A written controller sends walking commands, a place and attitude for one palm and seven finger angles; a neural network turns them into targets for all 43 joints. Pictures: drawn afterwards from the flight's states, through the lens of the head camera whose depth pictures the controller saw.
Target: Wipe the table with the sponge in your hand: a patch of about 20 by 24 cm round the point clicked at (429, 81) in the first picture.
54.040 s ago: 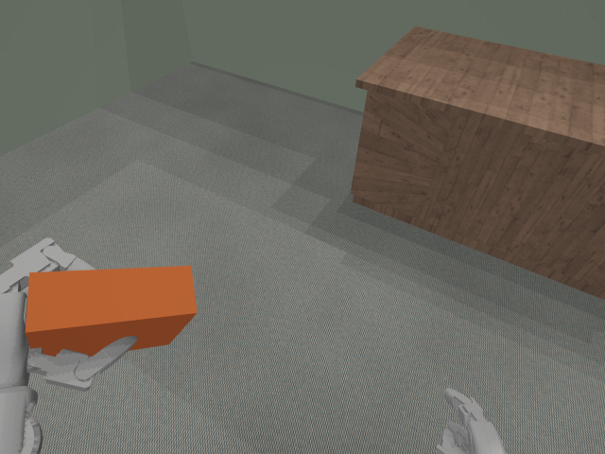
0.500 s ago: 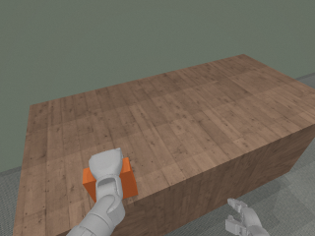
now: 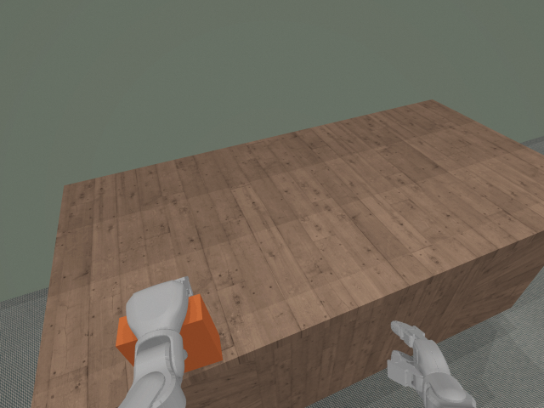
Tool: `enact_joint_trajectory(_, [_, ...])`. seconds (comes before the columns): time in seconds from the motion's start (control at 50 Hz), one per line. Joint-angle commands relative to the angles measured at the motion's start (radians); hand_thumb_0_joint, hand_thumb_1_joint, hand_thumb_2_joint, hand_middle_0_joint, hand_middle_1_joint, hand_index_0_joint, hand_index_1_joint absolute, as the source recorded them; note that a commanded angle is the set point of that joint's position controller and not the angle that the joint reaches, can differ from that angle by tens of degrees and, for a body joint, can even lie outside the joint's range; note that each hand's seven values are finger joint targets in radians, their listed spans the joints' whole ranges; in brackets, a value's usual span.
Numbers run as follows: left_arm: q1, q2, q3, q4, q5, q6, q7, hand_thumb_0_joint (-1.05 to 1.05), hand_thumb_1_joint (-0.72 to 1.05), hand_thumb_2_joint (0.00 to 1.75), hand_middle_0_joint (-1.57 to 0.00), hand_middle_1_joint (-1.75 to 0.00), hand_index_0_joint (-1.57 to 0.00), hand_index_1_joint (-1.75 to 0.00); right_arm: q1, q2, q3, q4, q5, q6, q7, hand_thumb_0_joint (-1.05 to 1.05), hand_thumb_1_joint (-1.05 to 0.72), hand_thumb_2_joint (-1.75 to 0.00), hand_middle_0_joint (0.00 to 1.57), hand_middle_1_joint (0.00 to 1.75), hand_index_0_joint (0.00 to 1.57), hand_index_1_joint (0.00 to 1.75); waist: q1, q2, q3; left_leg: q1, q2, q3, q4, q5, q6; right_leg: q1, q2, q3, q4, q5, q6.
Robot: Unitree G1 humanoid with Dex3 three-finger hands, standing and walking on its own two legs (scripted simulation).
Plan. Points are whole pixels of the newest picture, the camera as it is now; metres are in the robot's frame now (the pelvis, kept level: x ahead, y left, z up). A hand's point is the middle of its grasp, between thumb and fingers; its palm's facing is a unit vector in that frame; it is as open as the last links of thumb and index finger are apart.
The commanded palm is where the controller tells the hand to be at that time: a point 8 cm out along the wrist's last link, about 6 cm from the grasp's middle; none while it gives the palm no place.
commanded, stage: wipe forward along the middle lane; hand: left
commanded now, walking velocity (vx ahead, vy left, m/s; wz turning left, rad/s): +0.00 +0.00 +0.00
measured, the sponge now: (178, 346) +0.24 +0.21 -0.06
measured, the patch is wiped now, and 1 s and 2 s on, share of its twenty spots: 1.00 1.00 1.00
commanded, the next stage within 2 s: slide back across to the first lane in 1.64 s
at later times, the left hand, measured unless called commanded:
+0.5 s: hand (158, 308) +0.27 +0.24 -0.01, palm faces -0.07 -0.07 -1.00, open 9.2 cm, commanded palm +0.25 +0.24 +0.02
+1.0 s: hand (153, 278) +0.33 +0.28 -0.01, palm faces -0.11 -0.03 -0.99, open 9.3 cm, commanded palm +0.31 +0.27 +0.02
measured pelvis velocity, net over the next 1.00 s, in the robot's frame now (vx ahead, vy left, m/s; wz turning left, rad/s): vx -0.02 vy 0.00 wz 0.02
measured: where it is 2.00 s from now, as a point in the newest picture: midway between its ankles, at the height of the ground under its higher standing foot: outside the picture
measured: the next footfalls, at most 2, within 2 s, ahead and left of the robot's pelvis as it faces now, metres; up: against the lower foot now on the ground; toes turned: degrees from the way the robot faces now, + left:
none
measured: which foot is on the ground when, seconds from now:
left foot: down 0.00-1.00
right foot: down 0.00-1.00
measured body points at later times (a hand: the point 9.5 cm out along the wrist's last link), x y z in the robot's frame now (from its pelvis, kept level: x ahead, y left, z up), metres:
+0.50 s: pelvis -0.02 +0.00 -0.01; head -0.03 -0.02 +0.44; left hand +0.27 +0.24 +0.04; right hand +0.19 -0.22 -0.10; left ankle -0.01 +0.12 -0.73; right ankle +0.01 -0.07 -0.73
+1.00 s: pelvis -0.02 +0.00 -0.02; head +0.00 -0.02 +0.43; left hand +0.33 +0.27 +0.04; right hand +0.14 -0.24 -0.14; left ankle -0.01 +0.12 -0.73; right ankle +0.01 -0.07 -0.73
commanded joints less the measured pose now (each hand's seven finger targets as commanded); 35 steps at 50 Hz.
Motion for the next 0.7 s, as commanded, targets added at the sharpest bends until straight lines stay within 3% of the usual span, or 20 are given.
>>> enact_joint_trajectory(0.0, [-0.107, 0.102, 0.074, -0.056, 0.005, 0.022, -0.008, 0.0, 0.1, 1.3, -1.2, -1.6, -1.2, -1.6, -0.234, -0.103, -0.029, -0.176, 0.005, -0.053, -0.014, 0.0, -0.9, -0.9, 0.2, 0.3, 0.2, 0.3, 0.008, -0.121, -0.046, -0.012, -0.047, -0.014, -0.044, 0.153, 0.035, 0.059, -0.047, 0.096, -0.115, 0.166, -0.01])
enact_joint_trajectory(0.04, [-0.131, 0.144, 0.117, -0.046, 0.005, 0.017, -0.012, 0.0, 0.1, 1.3, -1.2, -1.6, -1.2, -1.6, -0.233, -0.112, -0.029, -0.169, 0.003, -0.055, -0.019, 0.0, -0.9, -0.9, 0.2, 0.3, 0.2, 0.3, 0.01, -0.125, -0.054, -0.016, -0.046, -0.023, -0.046, 0.145, 0.034, 0.051, -0.042, 0.111, -0.121, 0.153, -0.015])
enact_joint_trajectory(0.06, [-0.163, 0.103, 0.072, -0.03, 0.012, 0.015, -0.013, 0.0, 0.1, 1.3, -1.2, -1.6, -1.2, -1.6, -0.223, -0.108, -0.028, -0.167, 0.004, -0.054, -0.022, 0.0, -0.9, -0.9, 0.2, 0.3, 0.2, 0.3, -0.008, -0.12, -0.044, -0.023, -0.047, -0.017, -0.043, 0.133, 0.036, 0.037, -0.045, 0.095, -0.111, 0.14, -0.01])
enact_joint_trajectory(0.08, [-0.191, 0.107, 0.077, -0.003, 0.016, 0.013, -0.013, 0.0, 0.1, 1.3, -1.2, -1.6, -1.2, -1.6, -0.213, -0.11, -0.029, -0.162, 0.004, -0.057, -0.024, 0.0, -0.9, -0.9, 0.2, 0.3, 0.2, 0.3, -0.012, -0.143, -0.032, -0.031, -0.045, -0.02, -0.041, 0.122, 0.036, 0.019, -0.044, 0.087, -0.111, 0.124, -0.008])
enact_joint_trajectory(0.14, [-0.213, 0.144, 0.131, 0.005, 0.014, -0.009, -0.009, 0.0, 0.1, 1.3, -1.2, -1.6, -1.2, -1.6, -0.208, -0.115, -0.034, -0.16, 0.0, -0.064, -0.034, 0.0, -0.9, -0.9, 0.2, 0.3, 0.2, 0.3, 0.004, -0.129, -0.078, -0.04, -0.046, -0.025, -0.038, 0.114, 0.035, 0.023, -0.038, 0.093, -0.102, 0.116, -0.015])
enact_joint_trajectory(0.18, [-0.253, 0.131, 0.118, 0.044, 0.021, -0.02, -0.001, 0.0, 0.1, 1.3, -1.2, -1.6, -1.2, -1.6, -0.191, -0.114, -0.032, -0.152, -0.001, -0.065, -0.041, 0.0, -0.9, -0.9, 0.2, 0.3, 0.2, 0.3, -0.017, -0.144, -0.067, -0.064, -0.046, -0.021, -0.03, 0.095, 0.034, 0.005, -0.044, 0.083, -0.089, 0.105, -0.007])
enact_joint_trajectory(0.22, [-0.266, 0.141, 0.13, 0.09, 0.027, -0.024, 0.006, 0.0, 0.1, 1.3, -1.2, -1.6, -1.2, -1.6, -0.179, -0.118, -0.03, -0.148, -0.003, -0.069, -0.048, 0.0, -0.9, -0.9, 0.2, 0.3, 0.2, 0.3, -0.017, -0.147, -0.057, -0.089, -0.048, -0.021, -0.027, 0.074, 0.031, -0.013, -0.045, 0.081, -0.085, 0.081, -0.007])
enact_joint_trajectory(0.24, [-0.28, 0.178, 0.177, 0.101, 0.024, -0.028, 0.008, 0.0, 0.1, 1.3, -1.2, -1.6, -1.2, -1.6, -0.178, -0.121, -0.032, -0.142, -0.005, -0.07, -0.053, 0.0, -0.9, -0.9, 0.2, 0.3, 0.2, 0.3, -0.009, -0.159, -0.068, -0.099, -0.049, -0.023, -0.025, 0.066, 0.032, -0.009, -0.042, 0.102, -0.094, 0.073, -0.01])
enact_joint_trajectory(0.28, [-0.307, 0.158, 0.155, 0.134, 0.028, -0.029, 0.013, 0.0, 0.1, 1.3, -1.2, -1.6, -1.2, -1.6, -0.161, -0.121, -0.033, -0.14, -0.002, -0.07, -0.058, 0.0, -0.9, -0.9, 0.2, 0.3, 0.2, 0.3, -0.023, -0.168, -0.071, -0.119, -0.049, -0.017, -0.016, 0.055, 0.03, -0.02, -0.049, 0.086, -0.081, 0.06, -0.002])
enact_joint_trajectory(0.34, [-0.308, 0.163, 0.172, 0.167, 0.019, -0.026, 0.014, 0.0, 0.1, 1.3, -1.2, -1.6, -1.2, -1.6, -0.157, -0.126, -0.034, -0.145, -0.002, -0.074, -0.062, 0.0, -0.9, -0.9, 0.2, 0.3, 0.2, 0.3, -0.013, -0.15, -0.093, -0.137, -0.048, -0.019, -0.013, 0.05, 0.028, -0.027, -0.046, 0.086, -0.075, 0.06, -0.006])
enact_joint_trajectory(0.38, [-0.376, 0.156, 0.151, 0.203, 0.017, -0.027, 0.013, 0.0, 0.1, 1.3, -1.2, -1.6, -1.2, -1.6, -0.134, -0.129, -0.032, -0.138, 0.001, -0.071, -0.069, 0.0, -0.9, -0.9, 0.2, 0.3, 0.2, 0.3, -0.041, -0.166, -0.069, -0.161, -0.047, -0.015, -0.002, 0.016, 0.029, -0.062, -0.052, 0.074, -0.074, 0.005, 0.004])
enact_joint_trajectory(0.42, [-0.379, 0.157, 0.152, 0.24, 0.021, -0.031, 0.01, 0.0, 0.1, 1.3, -1.2, -1.6, -1.2, -1.6, -0.121, -0.13, -0.035, -0.137, 0.001, -0.073, -0.072, 0.0, -0.9, -0.9, 0.2, 0.3, 0.2, 0.3, -0.04, -0.166, -0.076, -0.173, -0.048, -0.013, 0.007, 0.007, 0.029, -0.073, -0.053, 0.072, -0.071, -0.01, 0.005])
enact_joint_trajectory(0.44, [-0.388, 0.188, 0.186, 0.24, 0.014, -0.035, 0.01, 0.0, 0.1, 1.3, -1.2, -1.6, -1.2, -1.6, -0.121, -0.134, -0.034, -0.14, -0.001, -0.076, -0.073, 0.0, -0.9, -0.9, 0.2, 0.3, 0.2, 0.3, -0.03, -0.158, -0.089, -0.185, -0.049, -0.017, 0.006, 0.002, 0.028, -0.071, -0.048, 0.084, -0.072, -0.015, 0.0])
enact_joint_trajectory(0.48, [-0.426, 0.177, 0.166, 0.283, 0.018, -0.047, 0.009, 0.0, 0.1, 1.3, -1.2, -1.6, -1.2, -1.6, -0.092, -0.133, -0.033, -0.136, 0.001, -0.076, -0.076, 0.0, -0.9, -0.9, 0.2, 0.3, 0.2, 0.3, -0.051, -0.168, -0.077, -0.211, -0.049, -0.011, 0.02, -0.02, 0.03, -0.091, -0.054, 0.073, -0.064, -0.043, 0.009])
enact_joint_trajectory(0.52, [-0.444, 0.195, 0.18, 0.318, 0.024, -0.062, 0.01, 0.0, 0.1, 1.3, -1.2, -1.6, -1.2, -1.6, -0.076, -0.137, -0.036, -0.133, -0.001, -0.078, -0.081, 0.0, -0.9, -0.9, 0.2, 0.3, 0.2, 0.3, -0.055, -0.19, -0.077, -0.233, -0.048, -0.011, 0.03, -0.034, 0.031, -0.105, -0.055, 0.078, -0.064, -0.069, 0.012])
enact_joint_trajectory(0.54, [-0.455, 0.229, 0.213, 0.313, 0.022, -0.069, 0.011, 0.0, 0.1, 1.3, -1.2, -1.6, -1.2, -1.6, -0.078, -0.14, -0.036, -0.137, -0.001, -0.08, -0.081, 0.0, -0.9, -0.9, 0.2, 0.3, 0.2, 0.3, -0.042, -0.155, -0.088, -0.24, -0.048, -0.016, 0.028, -0.035, 0.028, -0.105, -0.051, 0.089, -0.062, -0.072, 0.005])
enact_joint_trajectory(0.58, [-0.505, 0.204, 0.183, 0.34, 0.022, -0.08, 0.015, 0.0, 0.1, 1.3, -1.2, -1.6, -1.2, -1.6, -0.056, -0.135, -0.037, -0.137, 0.001, -0.082, -0.084, 0.0, -0.9, -0.9, 0.2, 0.3, 0.2, 0.3, -0.064, -0.18, -0.087, -0.254, -0.047, -0.009, 0.039, -0.06, 0.031, -0.125, -0.057, 0.07, -0.057, -0.112, 0.017])
enact_joint_trajectory(0.62, [-0.547, 0.203, 0.174, 0.36, 0.024, -0.091, 0.019, 0.0, 0.1, 1.3, -1.2, -1.6, -1.2, -1.6, -0.044, -0.136, -0.038, -0.134, 0.002, -0.087, -0.084, 0.0, -0.9, -0.9, 0.2, 0.3, 0.2, 0.3, -0.072, -0.156, -0.094, -0.26, -0.045, -0.007, 0.048, -0.067, 0.031, -0.145, -0.057, 0.068, -0.051, -0.119, 0.017])
enact_joint_trajectory(0.64, [-0.541, 0.238, 0.215, 0.363, 0.016, -0.093, 0.023, 0.0, 0.1, 1.3, -1.2, -1.6, -1.2, -1.6, -0.042, -0.137, -0.039, -0.136, 0.0, -0.089, -0.084, 0.0, -0.9, -0.9, 0.2, 0.3, 0.2, 0.3, -0.055, -0.155, -0.116, -0.27, -0.045, -0.011, 0.046, -0.065, 0.03, -0.128, -0.054, 0.075, -0.05, -0.116, 0.014])
enact_joint_trajectory(0.68, [-0.589, 0.251, 0.212, 0.388, 0.008, -0.101, 0.025, 0.0, 0.1, 1.3, -1.2, -1.6, -1.2, -1.6, -0.02, -0.14, -0.038, -0.13, 0.003, -0.09, -0.088, 0.0, -0.9, -0.9, 0.2, 0.3, 0.2, 0.3, -0.076, -0.18, -0.127, -0.288, -0.044, -0.004, 0.059, -0.073, 0.034, -0.122, -0.061, 0.072, -0.048, -0.121, 0.026])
